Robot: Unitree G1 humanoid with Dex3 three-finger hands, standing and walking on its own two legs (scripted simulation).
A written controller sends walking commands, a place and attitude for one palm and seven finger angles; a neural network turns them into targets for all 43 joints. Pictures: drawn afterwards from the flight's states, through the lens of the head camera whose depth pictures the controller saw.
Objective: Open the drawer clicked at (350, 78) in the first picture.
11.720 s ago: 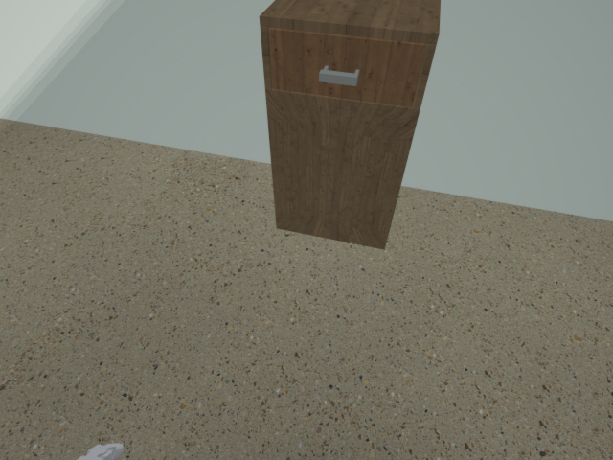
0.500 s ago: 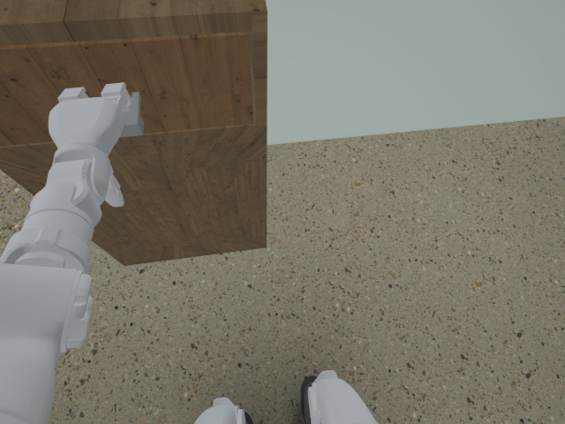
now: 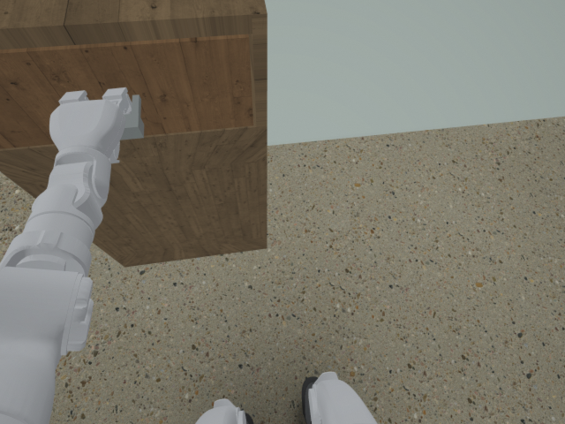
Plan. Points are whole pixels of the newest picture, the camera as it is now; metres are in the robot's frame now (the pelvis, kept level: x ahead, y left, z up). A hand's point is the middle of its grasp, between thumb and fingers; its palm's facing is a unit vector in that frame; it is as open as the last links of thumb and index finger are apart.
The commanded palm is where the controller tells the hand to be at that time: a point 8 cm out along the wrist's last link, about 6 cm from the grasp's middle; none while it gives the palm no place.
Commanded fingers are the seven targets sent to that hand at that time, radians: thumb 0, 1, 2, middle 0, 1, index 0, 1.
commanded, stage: close the thumb around the handle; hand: left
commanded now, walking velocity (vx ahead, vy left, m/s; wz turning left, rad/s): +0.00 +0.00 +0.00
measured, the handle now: (103, 116) +0.56 +0.22 +0.04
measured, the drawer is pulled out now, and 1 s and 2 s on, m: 0.00 0.09 0.20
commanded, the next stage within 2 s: pull the drawer open in 0.12 s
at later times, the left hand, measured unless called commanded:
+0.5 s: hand (107, 159) +0.50 +0.21 +0.02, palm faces -0.05 -0.05 -1.00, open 5.7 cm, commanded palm +0.46 +0.22 +0.07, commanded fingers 0.00 0.90 0.90 -0.40 -1.35 -0.40 -1.35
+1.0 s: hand (103, 205) +0.42 +0.21 +0.01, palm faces -0.03 -0.03 -1.00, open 5.6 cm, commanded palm +0.40 +0.22 +0.07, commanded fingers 0.00 0.90 0.90 -0.40 -1.35 -0.40 -1.35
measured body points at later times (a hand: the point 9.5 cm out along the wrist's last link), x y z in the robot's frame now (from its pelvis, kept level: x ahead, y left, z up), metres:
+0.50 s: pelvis +0.01 +0.00 +0.01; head +0.13 -0.01 +0.44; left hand +0.50 +0.21 +0.07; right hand +0.00 -0.28 -0.12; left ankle -0.04 +0.08 -0.69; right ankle +0.03 -0.13 -0.69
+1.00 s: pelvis +0.01 -0.01 +0.02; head +0.09 -0.02 +0.46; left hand +0.42 +0.21 +0.07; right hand +0.10 -0.27 -0.12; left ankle -0.04 +0.08 -0.69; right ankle +0.03 -0.13 -0.69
